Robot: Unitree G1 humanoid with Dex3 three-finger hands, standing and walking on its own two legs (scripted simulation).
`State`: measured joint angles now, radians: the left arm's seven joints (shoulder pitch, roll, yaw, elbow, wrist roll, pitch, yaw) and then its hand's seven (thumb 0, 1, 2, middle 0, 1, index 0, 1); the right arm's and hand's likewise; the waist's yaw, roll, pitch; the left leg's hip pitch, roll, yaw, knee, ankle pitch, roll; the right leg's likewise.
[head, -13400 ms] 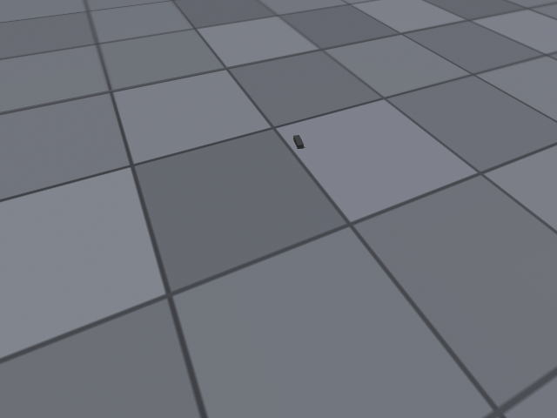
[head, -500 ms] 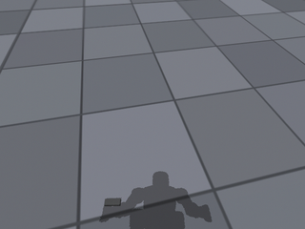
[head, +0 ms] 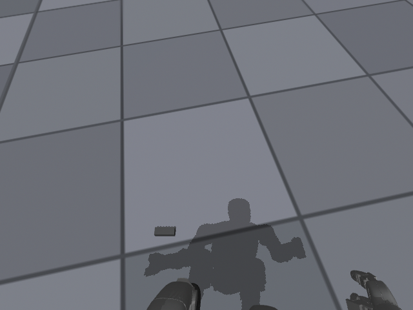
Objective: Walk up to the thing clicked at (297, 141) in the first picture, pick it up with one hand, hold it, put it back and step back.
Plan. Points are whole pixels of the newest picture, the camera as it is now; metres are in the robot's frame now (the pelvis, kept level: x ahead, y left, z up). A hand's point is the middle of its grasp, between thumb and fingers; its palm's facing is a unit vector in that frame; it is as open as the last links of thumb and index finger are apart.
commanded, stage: walk up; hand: left
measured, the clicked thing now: (165, 231) +0.47 +0.27 -0.74
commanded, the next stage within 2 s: none
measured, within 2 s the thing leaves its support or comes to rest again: neither
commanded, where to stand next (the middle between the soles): +0.09 +0.03 m, yaw +1 degrees
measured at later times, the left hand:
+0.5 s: hand out of the picture +0.00 +0.30 -0.14, palm faces +0.10 -0.93 -0.35, open 7.3 cm
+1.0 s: hand out of the picture +0.08 +0.32 -0.13, palm faces +0.05 -0.88 -0.47, open 7.3 cm
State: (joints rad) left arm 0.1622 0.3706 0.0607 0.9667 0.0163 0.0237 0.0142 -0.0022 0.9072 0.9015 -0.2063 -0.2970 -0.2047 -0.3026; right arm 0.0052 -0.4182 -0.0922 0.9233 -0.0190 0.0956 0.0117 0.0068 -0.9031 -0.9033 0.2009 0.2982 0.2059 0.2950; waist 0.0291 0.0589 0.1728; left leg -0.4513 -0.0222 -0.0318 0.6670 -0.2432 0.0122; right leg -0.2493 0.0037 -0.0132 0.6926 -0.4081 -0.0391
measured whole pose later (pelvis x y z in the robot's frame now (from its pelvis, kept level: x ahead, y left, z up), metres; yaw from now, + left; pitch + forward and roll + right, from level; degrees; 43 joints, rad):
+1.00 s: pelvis +0.00 +0.03 -0.01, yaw +5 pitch -2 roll +0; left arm 0.16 0.39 0.05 0.83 0.04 -0.01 0.01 0.00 0.90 0.90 -0.21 -0.30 -0.21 -0.30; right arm 0.23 -0.41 -0.06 0.91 -0.01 0.06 0.01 0.01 -0.91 -0.90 0.20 0.30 0.21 0.29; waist 0.01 0.07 0.13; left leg -0.26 0.01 -0.06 0.74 -0.50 0.00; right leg -0.45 -0.06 0.00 0.70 -0.21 0.00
